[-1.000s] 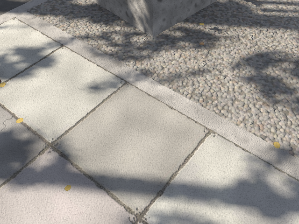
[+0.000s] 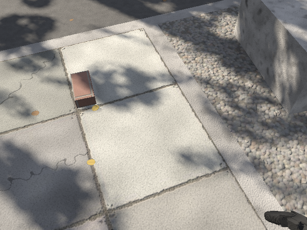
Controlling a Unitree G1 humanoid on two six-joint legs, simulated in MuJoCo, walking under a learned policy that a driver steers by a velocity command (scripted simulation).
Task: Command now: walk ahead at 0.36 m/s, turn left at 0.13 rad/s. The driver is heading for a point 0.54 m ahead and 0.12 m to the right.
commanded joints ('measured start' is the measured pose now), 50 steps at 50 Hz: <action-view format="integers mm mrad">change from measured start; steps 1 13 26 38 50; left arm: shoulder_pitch -33 -6 -147 -191 -276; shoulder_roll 188 70 97 191 179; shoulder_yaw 39 3 38 59 52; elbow -36 -25 -132 -203 -236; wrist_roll -6 13 10 7 -1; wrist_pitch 7 86 112 77 109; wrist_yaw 11 51 4 51 52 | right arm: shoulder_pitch -33 -9 16 -26 49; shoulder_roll -88 -99 -178 -114 -130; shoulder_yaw -29 -32 -70 -67 -69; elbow -79 45 123 111 139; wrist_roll -8 -55 8 -6 7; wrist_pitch -25 -17 64 56 19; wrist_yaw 8 -13 -69 -79 -38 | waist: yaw -75 -46 -73 -103 -131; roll -138 90 50 -154 -199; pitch -13 -138 -97 -143 -130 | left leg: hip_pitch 121 276 426 -20 342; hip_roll -53 167 214 -83 -106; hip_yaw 38 -44 49 -45 -28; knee -88 -316 -185 373 -132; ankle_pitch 7 381 78 -322 -199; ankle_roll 36 230 144 -99 -59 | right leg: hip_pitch -4 -329 -274 -28 -216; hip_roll -244 -103 -47 -222 -134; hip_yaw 120 120 6 392 551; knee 56 677 265 116 135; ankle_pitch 637 -107 82 605 62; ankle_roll -129 90 -16 -222 -177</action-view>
